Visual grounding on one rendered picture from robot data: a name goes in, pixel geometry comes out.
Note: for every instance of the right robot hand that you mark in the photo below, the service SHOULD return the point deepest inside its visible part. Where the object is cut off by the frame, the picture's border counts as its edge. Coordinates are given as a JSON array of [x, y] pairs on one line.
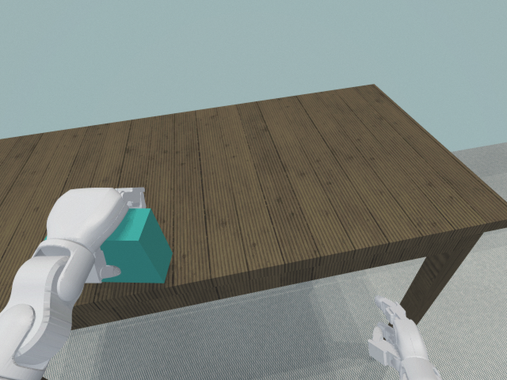
[[402, 341]]

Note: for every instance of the table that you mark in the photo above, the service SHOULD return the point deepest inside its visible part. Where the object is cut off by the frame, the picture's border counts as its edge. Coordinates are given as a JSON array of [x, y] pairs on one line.
[[256, 196]]

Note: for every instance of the robot left forearm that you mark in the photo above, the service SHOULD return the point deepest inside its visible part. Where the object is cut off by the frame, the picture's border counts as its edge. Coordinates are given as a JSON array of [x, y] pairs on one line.
[[36, 322]]

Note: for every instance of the sponge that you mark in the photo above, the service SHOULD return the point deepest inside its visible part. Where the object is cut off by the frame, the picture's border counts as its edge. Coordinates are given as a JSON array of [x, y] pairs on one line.
[[138, 248]]

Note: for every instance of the left robot hand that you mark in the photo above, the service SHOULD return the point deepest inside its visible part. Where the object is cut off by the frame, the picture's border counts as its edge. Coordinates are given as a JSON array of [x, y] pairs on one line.
[[89, 216]]

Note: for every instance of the robot right forearm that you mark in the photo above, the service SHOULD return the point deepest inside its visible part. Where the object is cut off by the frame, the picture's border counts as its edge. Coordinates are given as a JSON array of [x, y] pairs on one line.
[[415, 368]]

